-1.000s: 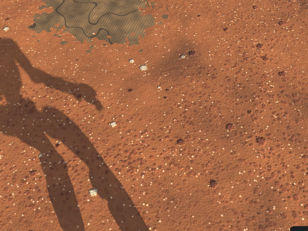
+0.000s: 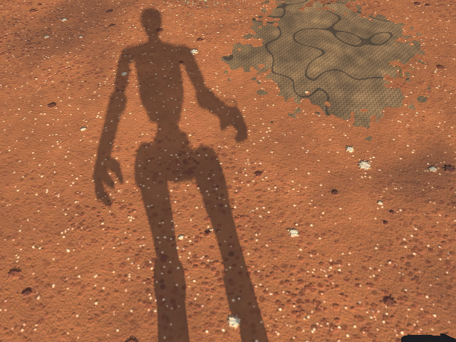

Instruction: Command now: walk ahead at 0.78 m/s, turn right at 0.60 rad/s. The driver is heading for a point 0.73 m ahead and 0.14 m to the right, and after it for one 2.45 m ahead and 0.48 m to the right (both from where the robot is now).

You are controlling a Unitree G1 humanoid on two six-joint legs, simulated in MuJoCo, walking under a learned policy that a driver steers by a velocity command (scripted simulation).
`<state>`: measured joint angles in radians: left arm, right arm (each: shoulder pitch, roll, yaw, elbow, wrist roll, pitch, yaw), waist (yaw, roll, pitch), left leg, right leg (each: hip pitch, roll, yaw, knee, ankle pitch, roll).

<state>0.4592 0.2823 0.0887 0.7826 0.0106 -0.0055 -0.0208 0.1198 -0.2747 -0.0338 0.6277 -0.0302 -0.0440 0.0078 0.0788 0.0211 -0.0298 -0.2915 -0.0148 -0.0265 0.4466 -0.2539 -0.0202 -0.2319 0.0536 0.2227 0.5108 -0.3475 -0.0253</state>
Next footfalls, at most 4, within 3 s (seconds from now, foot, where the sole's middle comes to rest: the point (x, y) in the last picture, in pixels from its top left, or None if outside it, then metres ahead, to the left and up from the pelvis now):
0.44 right None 0.39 -0.21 -0.77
0.90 left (353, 247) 0.82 -0.29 -0.77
1.30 right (386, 196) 1.04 -0.43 -0.77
1.66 left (333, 212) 0.96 -0.23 -0.77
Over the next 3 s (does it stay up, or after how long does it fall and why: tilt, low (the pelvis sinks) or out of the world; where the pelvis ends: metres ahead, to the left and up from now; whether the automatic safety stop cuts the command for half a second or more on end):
stays up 0.98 -0.34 0.01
